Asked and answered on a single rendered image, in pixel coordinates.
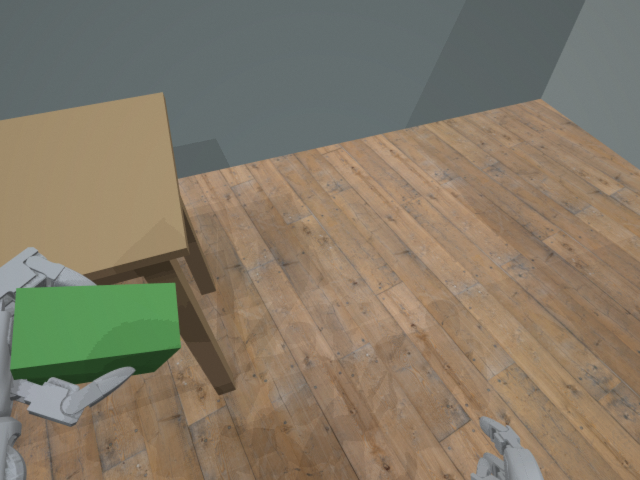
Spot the robot left hand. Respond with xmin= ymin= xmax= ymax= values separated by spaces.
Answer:
xmin=0 ymin=247 xmax=136 ymax=427

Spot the sponge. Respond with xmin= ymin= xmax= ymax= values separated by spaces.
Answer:
xmin=10 ymin=283 xmax=181 ymax=386

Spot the left robot forearm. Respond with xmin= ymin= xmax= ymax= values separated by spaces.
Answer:
xmin=0 ymin=417 xmax=27 ymax=480

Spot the table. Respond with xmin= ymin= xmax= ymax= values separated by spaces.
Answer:
xmin=0 ymin=92 xmax=236 ymax=395

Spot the robot right hand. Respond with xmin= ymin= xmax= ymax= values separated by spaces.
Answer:
xmin=471 ymin=416 xmax=544 ymax=480

